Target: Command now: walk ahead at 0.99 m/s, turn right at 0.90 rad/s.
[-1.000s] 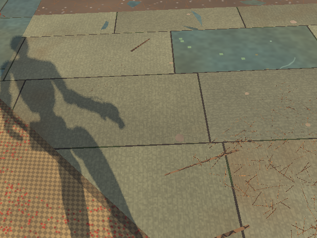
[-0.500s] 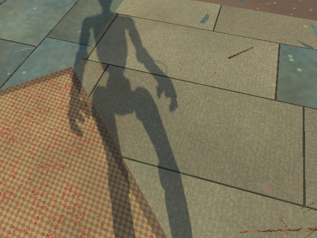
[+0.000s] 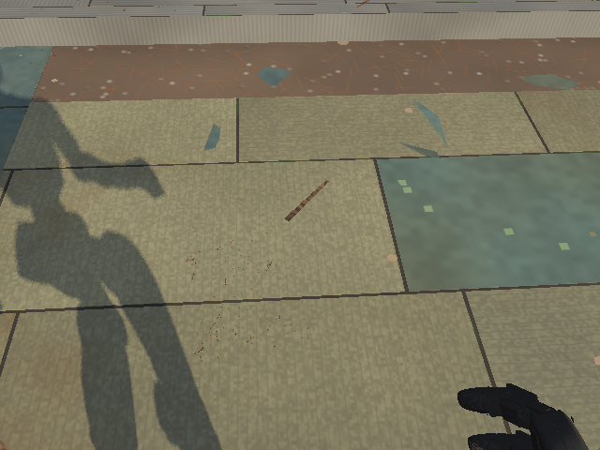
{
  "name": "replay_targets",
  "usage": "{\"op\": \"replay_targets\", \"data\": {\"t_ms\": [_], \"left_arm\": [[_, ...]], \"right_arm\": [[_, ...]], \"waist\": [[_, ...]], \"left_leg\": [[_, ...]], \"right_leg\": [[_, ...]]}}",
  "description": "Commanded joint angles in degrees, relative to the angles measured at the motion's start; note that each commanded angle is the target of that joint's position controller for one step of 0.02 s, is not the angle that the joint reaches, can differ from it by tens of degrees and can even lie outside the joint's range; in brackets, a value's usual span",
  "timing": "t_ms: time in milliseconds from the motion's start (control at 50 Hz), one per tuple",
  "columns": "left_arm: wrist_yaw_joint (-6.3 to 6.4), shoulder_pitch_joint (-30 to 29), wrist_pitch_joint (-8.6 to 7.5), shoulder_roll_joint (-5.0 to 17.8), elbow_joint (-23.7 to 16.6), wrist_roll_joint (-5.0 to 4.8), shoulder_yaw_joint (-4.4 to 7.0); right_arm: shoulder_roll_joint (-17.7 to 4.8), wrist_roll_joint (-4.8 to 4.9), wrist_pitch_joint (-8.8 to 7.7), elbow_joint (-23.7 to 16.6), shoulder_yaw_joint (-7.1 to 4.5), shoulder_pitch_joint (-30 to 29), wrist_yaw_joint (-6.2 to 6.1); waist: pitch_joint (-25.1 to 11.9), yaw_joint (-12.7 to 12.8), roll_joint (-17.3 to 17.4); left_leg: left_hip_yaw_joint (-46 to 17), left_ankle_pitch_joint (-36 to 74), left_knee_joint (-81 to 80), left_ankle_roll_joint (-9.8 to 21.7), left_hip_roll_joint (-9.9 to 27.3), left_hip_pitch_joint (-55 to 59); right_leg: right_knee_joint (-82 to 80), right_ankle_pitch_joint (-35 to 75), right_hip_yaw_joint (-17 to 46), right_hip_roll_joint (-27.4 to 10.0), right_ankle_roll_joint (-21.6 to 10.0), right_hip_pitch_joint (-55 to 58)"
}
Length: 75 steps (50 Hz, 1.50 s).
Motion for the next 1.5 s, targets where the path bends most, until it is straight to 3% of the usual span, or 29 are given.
{"op": "replay_targets", "data": {"t_ms": [20,120,180,200,220,240,260,300,400,540,620,660,680,700,720,760,800,880,1040,1100,1120,1140,1160,1180,1200,1260,1320,1440,1500], "left_arm": [[0.11,-6.41,-3.33,9.32,-6.65,-0.41,2.35],[-1.08,-3.0,-3.04,10.63,-6.34,-1.13,3.76],[-0.88,-5.77,-3.07,13.67,-7.31,-0.47,4.55],[-1.09,-9.61,-3.49,14.13,-8.26,-0.44,4.61],[-0.81,-11.87,-4.26,7.03,-10.58,-0.4,2.67],[-1.04,-5.62,-4.19,-0.43,-14.91,-3.26,0.21],[-0.28,-8.01,-2.67,4.22,-13.04,-1.63,-0.04],[-1.52,-14.97,-1.35,6.89,-13.24,0.38,0.85],[-4.43,-22.69,1.56,1.69,-19.0,1.29,-1.23],[-6.24,-36.03,1.71,2.04,-24.84,1.09,-3.11],[-5.02,-23.67,1.09,5.61,-20.4,0.76,-1.73],[-2.65,-1.46,0.63,10.92,-12.78,0.39,1.68],[-1.1,-6.1,1.36,14.75,-12.25,-0.62,3.31],[-0.86,-8.43,2.0,19.17,-15.63,1.57,3.64],[0.23,-5.59,2.15,14.96,-15.46,1.45,3.34],[0.93,-10.01,-0.05,9.63,-12.84,1.27,1.86],[1.13,-12.36,-2.6,5.94,-11.94,1.06,0.21],[-0.58,-9.19,-5.43,5.09,-8.52,0.42,-0.11],[1.89,-6.07,-6.49,8.64,-6.28,0.17,-0.51],[3.61,-13.67,-3.2,12.62,-8.85,2.1,0.84],[2.9,-17.63,-2.86,11.44,-9.31,1.91,0.86],[1.56,-16.31,-4.58,0.25,-13.79,2.09,-2.11],[0.96,-13.39,-5.94,1.38,-17.87,0.7,-3.25],[0.48,-17.12,-6.97,4.75,-17.93,1.6,-3.4],[0.12,-18.25,-7.0,5.51,-17.8,1.92,-3.24],[-0.16,-17.97,-3.11,3.91,-18.91,3.89,-4.36],[-1.05,-26.84,-2.24,3.04,-23.17,2.67,-5.32],[-0.9,-33.26,-3.03,3.47,-25.42,0.55,-5.14],[0.83,-15.69,-3.9,9.48,-20.81,0.44,-2.14]], "right_arm": [[-8.18,1.2,1.08,-4.06,-1.48,-2.14,0.41],[-7.65,3.26,0.49,-6.7,-1.44,-7.49,0.15],[-13.75,3.18,-0.47,-3.23,-4.28,5.5,-1.14],[-16.51,2.83,-0.85,-0.37,-5.76,17.77,-1.96],[-21.01,1.23,-1.1,1.92,-7.64,31.64,-3.1],[-25.22,-0.22,-0.61,1.19,-8.46,25.91,-2.8],[-19.97,0.25,0.13,-0.12,-8.6,17.89,-2.43],[-11.89,1.01,0.52,0.95,-6.74,15.14,-1.82],[-7.3,3.07,-1.6,8.92,-5.66,21.77,-0.44],[-11.79,2.39,-2.99,12.48,-6.35,24.74,-0.75],[-19.06,2.22,-0.34,11.99,-8.03,26.06,-2.69],[-19.3,1.84,1.04,9.72,-8.33,21.62,-2.09],[-12.75,1.37,0.69,7.82,-7.04,21.93,-0.96],[-11.54,3.51,-0.3,1.47,-6.03,25.48,-1.07],[-13.9,3.56,-1.38,1.69,-6.0,19.23,-1.12],[-12.15,3.41,-0.99,3.58,-5.3,18.75,-1.14],[-9.83,2.27,1.76,6.43,-4.77,22.46,0.0],[-7.82,3.79,3.23,4.31,-4.62,12.55,1.57],[-8.96,3.82,1.88,5.07,-4.48,8.02,3.35],[-16.14,3.36,2.9,12.72,-7.85,34.62,2.19],[-18.33,3.94,3.24,14.73,-9.43,41.93,1.27],[-20.85,3.4,3.84,14.9,-9.85,36.3,0.85],[-21.19,3.18,4.02,11.9,-10.03,31.02,0.57],[-17.06,3.24,4.03,10.16,-9.66,27.9,0.09],[-14.25,3.35,4.03,10.74,-8.93,25.14,0.11],[-13.38,3.79,1.72,10.53,-8.07,22.2,-0.25],[-15.38,4.13,0.18,9.62,-8.87,21.69,-0.02],[-17.37,4.8,0.51,9.39,-10.64,25.05,0.28],[-20.86,3.88,0.33,8.34,-11.4,21.33,0.15]], "waist": [[7.32,-3.8,4.42],[1.62,2.17,-2.17],[-7.77,-4.88,-2.38],[-13.44,-12.38,-1.65],[-21.15,-16.99,6.0],[-26.55,-8.35,26.7],[-17.68,-7.64,17.13],[-6.49,-7.79,2.91],[0.23,-5.2,4.62],[8.99,-4.77,1.49],[-2.28,3.17,6.85],[-11.44,11.88,4.71],[-8.64,5.21,-9.51],[-20.37,0.9,-11.8],[-17.66,3.92,-0.03],[-2.93,-2.33,6.96],[0.22,-6.66,6.93],[7.26,-4.92,1.84],[0.36,-5.33,-4.85],[-9.87,-20.01,-6.74],[-9.55,-24.3,0.19],[-7.27,-13.45,17.73],[-16.87,-10.82,13.4],[-9.96,-10.63,1.25],[-2.57,-6.98,-5.51],[4.84,-1.33,-6.04],[6.95,-3.37,-1.73],[1.21,-9.37,3.67],[-10.63,0.58,2.39]], "left_leg": [[6.68,9.26,-19.18,-2.3,1.24,5.34],[8.6,21.71,-39.05,-0.35,-3.69,11.96],[7.76,11.47,-42.9,1.54,-7.14,27.7],[6.38,7.59,-41.0,2.59,-4.28,41.42],[-6.61,-14.23,-41.83,3.93,8.92,54.74],[-41.81,-29.79,-56.97,9.8,23.67,61.47],[-42.56,-39.31,-59.07,11.42,21.39,53.39],[-19.78,-17.94,-57.03,9.31,15.08,40.24],[3.84,8.45,-60.34,5.44,9.45,32.26],[23.94,39.13,-64.98,2.76,6.47,30.89],[25.24,82.26,-41.44,2.05,9.47,38.25],[23.25,63.46,-8.85,3.4,8.9,22.82],[22.68,-3.09,12.62,2.54,-2.36,4.18],[11.21,-10.37,26.33,1.67,-5.36,-11.87],[6.94,-3.29,23.84,2.24,-2.47,-15.22],[7.13,-0.59,13.8,3.1,2.4,-9.89],[5.21,-0.96,7.82,2.82,4.11,-0.47],[5.83,9.41,-8.71,4.48,2.78,-4.28],[19.47,26.37,-34.24,10.74,-8.62,8.32],[15.81,11.85,-34.09,15.32,-11.78,33.22],[10.16,9.09,-38.05,18.94,-8.26,41.83],[-9.91,18.69,-32.62,25.28,0.9,54.82],[-33.73,-1.76,-48.16,32.53,8.81,59.95],[-36.0,-13.55,-57.34,29.15,9.18,50.68],[-30.85,-13.08,-59.53,25.36,6.97,38.78],[-19.88,-4.83,-61.99,23.18,-0.1,16.98],[-12.39,6.43,-64.72,21.72,-5.06,7.14],[-12.8,27.48,-57.18,15.07,-4.86,22.87],[-11.86,42.51,-33.43,11.24,-6.3,26.1]], "right_leg": [[-21.01,4.36,21.92,-13.61,-7.48,-16.74],[-14.26,22.84,21.17,-13.51,-1.54,-2.94],[3.29,38.9,21.22,-13.18,2.28,2.85],[17.3,36.53,19.34,-11.01,3.64,-3.45],[36.79,13.46,14.62,-8.13,3.57,-13.02],[50.74,-13.26,8.04,-3.94,5.71,-29.36],[54.77,-6.76,5.44,-10.34,5.02,-36.79],[49.61,0.0,3.07,-15.2,5.75,-35.37],[47.61,4.64,1.78,-19.27,6.39,-37.73],[21.71,15.6,-10.12,-16.89,3.7,-30.53],[15.78,7.87,-13.61,-8.05,-0.35,-9.39],[9.46,4.27,-6.12,-7.32,-3.94,19.69],[6.86,4.21,9.75,-17.47,-5.24,28.01],[-3.05,3.37,39.7,-31.35,-15.86,40.89],[-10.8,-1.48,39.98,-31.37,-13.45,35.9],[-13.82,3.15,28.57,-28.88,-8.67,14.05],[-16.45,8.85,18.47,-25.68,-5.91,0.14],[-22.38,20.08,2.24,-19.83,1.17,-4.04],[-16.08,75.92,-12.42,-21.47,11.4,16.54],[22.17,84.12,-11.96,-23.79,12.07,10.2],[49.84,47.51,-13.34,-15.93,11.48,-1.16],[71.51,-13.87,-6.5,-7.07,13.61,-31.66],[73.45,-12.48,4.63,-8.66,12.86,-41.54],[65.54,-5.56,6.41,-12.66,11.18,-41.59],[58.34,-2.04,5.09,-15.34,10.69,-37.98],[45.5,-3.59,3.28,-19.55,13.89,-28.89],[26.16,6.64,-1.0,-20.59,15.75,-21.27],[2.57,21.07,-1.31,-15.64,14.14,-12.15],[0.52,8.68,-0.97,-13.32,12.25,8.37]]}}
Keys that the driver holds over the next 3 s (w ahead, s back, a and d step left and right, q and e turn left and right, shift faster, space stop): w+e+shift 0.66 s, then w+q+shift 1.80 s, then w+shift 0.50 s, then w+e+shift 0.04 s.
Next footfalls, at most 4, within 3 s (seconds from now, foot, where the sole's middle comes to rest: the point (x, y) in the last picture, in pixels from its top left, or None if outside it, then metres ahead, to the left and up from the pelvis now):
0.22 left None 0.41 0.20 -0.76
0.68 right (391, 381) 0.69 -0.15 -0.76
1.12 left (452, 255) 1.09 -0.34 -0.76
1.52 right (549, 190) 1.39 -0.67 -0.76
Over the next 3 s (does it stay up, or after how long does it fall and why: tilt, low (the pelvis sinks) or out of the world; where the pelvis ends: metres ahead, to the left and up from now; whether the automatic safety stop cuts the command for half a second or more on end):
stays up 2.36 -0.05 0.13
